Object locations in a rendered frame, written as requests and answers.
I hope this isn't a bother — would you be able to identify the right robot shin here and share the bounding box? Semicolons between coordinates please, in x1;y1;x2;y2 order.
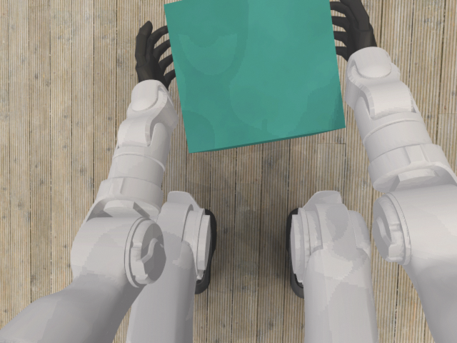
296;191;371;284

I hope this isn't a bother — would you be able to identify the right robot foot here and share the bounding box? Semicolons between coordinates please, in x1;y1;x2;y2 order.
286;208;304;299

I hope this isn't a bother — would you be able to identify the carton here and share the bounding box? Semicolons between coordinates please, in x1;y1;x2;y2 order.
164;0;346;153

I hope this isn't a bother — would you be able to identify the right robot forearm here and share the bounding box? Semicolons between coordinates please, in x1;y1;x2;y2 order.
345;46;457;193

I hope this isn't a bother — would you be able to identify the right robot upper arm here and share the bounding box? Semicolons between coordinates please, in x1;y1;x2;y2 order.
372;184;457;343

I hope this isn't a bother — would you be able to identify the left robot forearm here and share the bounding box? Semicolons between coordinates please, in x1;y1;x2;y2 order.
71;79;179;270

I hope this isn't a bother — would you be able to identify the robot left hand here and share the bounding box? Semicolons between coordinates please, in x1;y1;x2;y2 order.
135;21;176;91

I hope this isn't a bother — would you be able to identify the robot right hand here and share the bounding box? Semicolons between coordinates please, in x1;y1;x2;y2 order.
330;0;377;62

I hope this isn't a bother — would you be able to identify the left robot upper arm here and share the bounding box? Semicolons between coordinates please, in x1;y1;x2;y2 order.
0;217;166;343

